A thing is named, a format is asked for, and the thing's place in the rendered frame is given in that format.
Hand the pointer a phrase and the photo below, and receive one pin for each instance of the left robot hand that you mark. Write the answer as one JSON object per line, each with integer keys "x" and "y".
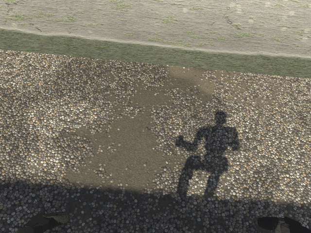
{"x": 42, "y": 222}

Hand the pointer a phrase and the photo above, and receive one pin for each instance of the right robot hand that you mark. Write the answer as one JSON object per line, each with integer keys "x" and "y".
{"x": 281, "y": 225}

